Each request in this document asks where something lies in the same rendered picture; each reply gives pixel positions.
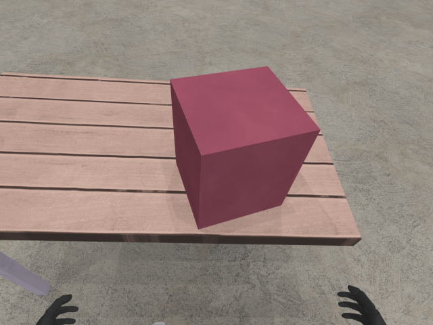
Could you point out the table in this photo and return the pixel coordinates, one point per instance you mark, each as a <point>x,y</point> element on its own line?
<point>92,159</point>

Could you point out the left robot hand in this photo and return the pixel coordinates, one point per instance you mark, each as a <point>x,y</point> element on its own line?
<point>49,318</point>

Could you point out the right robot hand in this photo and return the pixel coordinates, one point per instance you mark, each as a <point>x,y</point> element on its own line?
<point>370,315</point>

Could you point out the carton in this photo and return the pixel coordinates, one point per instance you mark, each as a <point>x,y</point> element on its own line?
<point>240,141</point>

